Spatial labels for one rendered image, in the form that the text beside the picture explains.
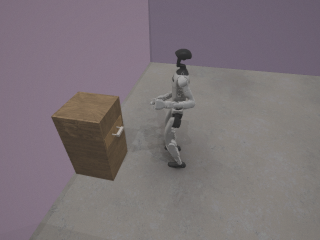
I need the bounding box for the robot left hand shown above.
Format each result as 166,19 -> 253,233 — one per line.
150,98 -> 166,110

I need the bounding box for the right robot forearm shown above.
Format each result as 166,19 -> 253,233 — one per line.
163,91 -> 172,100

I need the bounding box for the drawer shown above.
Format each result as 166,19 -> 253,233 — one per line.
104,114 -> 122,149

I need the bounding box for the handle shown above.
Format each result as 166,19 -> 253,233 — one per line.
112,126 -> 124,137

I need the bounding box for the robot right hand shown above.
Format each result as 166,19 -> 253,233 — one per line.
151,95 -> 165,103

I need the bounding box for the cabinet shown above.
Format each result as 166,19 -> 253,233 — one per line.
51,91 -> 128,181

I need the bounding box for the robot left upper arm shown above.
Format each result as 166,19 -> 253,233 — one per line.
177,76 -> 196,106

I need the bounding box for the left robot forearm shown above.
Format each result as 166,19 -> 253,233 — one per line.
165,100 -> 195,110

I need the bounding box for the right robot thigh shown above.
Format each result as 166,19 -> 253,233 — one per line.
164,108 -> 173,127

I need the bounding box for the robot head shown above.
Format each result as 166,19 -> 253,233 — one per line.
175,48 -> 192,76

